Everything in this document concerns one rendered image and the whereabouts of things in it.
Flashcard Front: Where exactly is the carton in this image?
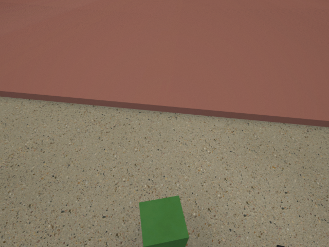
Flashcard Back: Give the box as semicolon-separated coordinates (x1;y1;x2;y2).
139;196;189;247

